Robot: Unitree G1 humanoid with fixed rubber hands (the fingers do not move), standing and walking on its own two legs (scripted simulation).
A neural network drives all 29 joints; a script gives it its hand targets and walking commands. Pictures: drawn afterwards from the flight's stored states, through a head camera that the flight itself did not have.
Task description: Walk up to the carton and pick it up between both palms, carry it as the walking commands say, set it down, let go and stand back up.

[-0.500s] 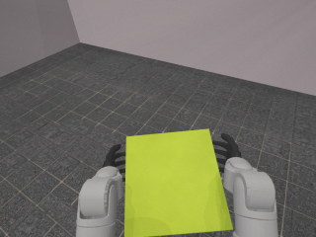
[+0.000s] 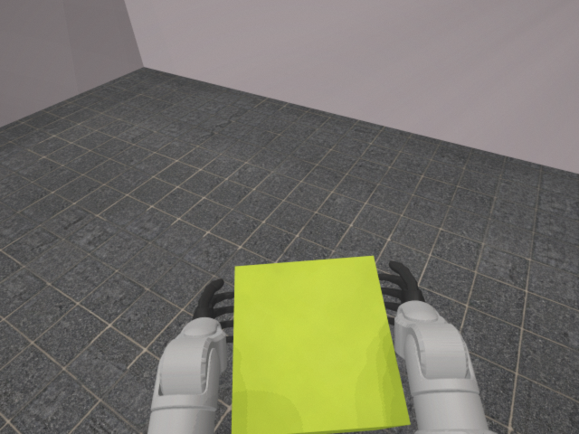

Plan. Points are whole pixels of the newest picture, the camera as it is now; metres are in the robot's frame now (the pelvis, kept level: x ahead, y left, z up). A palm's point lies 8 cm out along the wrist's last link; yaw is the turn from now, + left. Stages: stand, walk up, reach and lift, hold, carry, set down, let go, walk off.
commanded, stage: carry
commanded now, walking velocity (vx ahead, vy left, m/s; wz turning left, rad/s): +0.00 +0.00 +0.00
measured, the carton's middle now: (310, 355) +0.28 -0.01 -0.06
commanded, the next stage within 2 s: none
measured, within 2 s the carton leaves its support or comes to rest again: neither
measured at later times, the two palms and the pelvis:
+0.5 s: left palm (200, 323) +0.27 +0.14 +0.07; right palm (414, 304) +0.29 -0.14 +0.08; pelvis +0.00 +0.00 +0.00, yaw +0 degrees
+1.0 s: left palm (234, 341) +0.24 +0.09 +0.08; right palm (467, 339) +0.23 -0.19 +0.09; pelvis -0.02 -0.03 -0.01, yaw -4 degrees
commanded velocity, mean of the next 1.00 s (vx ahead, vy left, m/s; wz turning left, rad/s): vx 0.00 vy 0.00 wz -0.40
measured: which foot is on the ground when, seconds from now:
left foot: down 0.00-0.90, up 0.92-1.00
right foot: down 0.00-1.00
